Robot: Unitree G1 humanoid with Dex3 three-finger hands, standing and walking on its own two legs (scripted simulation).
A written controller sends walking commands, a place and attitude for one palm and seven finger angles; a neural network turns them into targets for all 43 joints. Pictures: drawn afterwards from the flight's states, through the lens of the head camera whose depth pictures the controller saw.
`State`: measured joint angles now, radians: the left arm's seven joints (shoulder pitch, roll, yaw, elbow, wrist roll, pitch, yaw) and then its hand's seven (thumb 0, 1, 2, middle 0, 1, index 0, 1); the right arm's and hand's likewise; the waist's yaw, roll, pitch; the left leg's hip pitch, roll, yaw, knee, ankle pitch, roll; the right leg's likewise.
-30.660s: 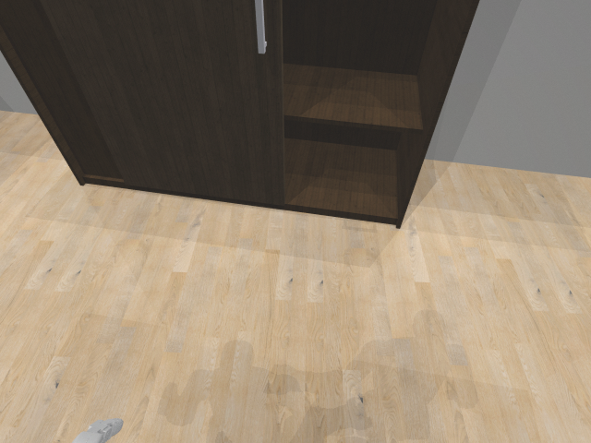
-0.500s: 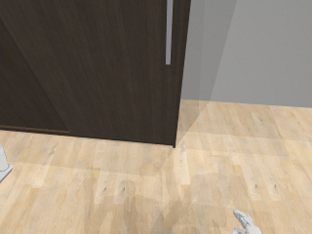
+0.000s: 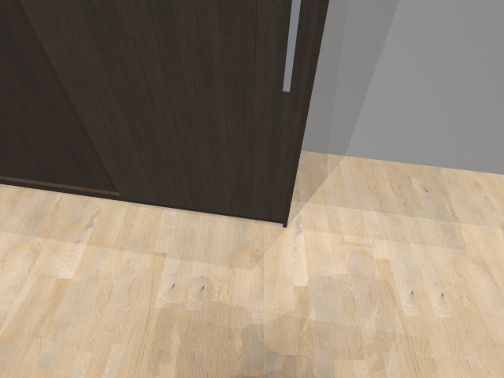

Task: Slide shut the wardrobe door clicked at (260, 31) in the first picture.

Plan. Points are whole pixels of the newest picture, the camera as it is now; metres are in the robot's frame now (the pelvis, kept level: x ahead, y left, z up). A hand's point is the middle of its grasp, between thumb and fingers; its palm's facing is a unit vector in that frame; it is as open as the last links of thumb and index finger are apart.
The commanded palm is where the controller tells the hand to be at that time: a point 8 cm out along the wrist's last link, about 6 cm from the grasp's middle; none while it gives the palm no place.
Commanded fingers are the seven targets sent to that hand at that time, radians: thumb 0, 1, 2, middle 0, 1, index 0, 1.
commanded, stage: let the arm hang, fingers relaxed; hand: left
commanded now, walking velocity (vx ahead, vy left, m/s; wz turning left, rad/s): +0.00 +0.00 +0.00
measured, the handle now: (293, 25) +0.85 -0.06 +0.16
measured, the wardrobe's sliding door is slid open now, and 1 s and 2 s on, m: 0.00 0.00 0.00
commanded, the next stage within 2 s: look to check the result in 0.62 s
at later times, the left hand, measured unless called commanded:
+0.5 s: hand out of the picture +0.05 +0.22 -0.17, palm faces -0.02 -0.97 -0.25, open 7.4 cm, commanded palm none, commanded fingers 0.00 0.90 0.90 -0.20 -0.30 -0.20 -0.30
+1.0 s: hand out of the picture +0.13 +0.24 -0.16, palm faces -0.04 -0.96 -0.29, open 7.4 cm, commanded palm none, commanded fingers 0.00 0.90 0.90 -0.20 -0.30 -0.20 -0.30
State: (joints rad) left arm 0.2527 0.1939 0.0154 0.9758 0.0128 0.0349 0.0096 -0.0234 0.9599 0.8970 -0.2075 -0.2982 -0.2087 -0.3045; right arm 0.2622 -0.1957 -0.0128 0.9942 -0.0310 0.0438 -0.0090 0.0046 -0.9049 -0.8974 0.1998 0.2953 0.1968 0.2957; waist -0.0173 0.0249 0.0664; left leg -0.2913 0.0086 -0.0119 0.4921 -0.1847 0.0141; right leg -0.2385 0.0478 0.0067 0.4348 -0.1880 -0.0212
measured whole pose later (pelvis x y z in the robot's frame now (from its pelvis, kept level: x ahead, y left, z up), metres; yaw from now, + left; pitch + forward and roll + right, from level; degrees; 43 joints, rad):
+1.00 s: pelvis +0.06 +0.02 +0.01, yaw -1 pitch +0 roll +0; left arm 0.12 0.26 0.02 1.13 0.01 -0.01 0.01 0.01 0.90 0.90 -0.20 -0.30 -0.20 -0.30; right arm 0.12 -0.26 -0.01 1.12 -0.02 0.00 -0.01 0.00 -0.90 -0.90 0.20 0.30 0.20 0.30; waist -0.01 0.01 0.08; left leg -0.15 -0.03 0.03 0.35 -0.20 0.04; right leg -0.13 0.00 0.05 0.35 -0.22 0.01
